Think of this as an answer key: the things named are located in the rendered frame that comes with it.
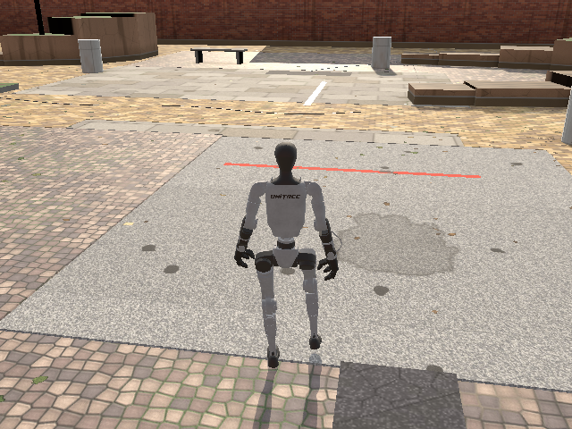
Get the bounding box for robot left upper arm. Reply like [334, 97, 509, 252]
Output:
[243, 181, 267, 230]

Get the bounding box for right robot forearm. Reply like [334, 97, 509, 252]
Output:
[319, 217, 337, 260]

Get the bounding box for left robot foot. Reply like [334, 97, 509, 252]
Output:
[267, 345, 280, 368]

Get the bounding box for robot right upper arm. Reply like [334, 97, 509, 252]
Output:
[305, 181, 328, 231]

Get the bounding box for right robot thigh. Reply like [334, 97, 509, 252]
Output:
[298, 248, 316, 293]

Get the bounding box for left robot hand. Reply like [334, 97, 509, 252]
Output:
[234, 249, 255, 268]

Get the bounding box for right robot hand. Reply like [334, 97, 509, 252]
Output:
[317, 257, 339, 281]

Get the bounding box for left robot forearm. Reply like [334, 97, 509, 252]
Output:
[236, 216, 253, 252]

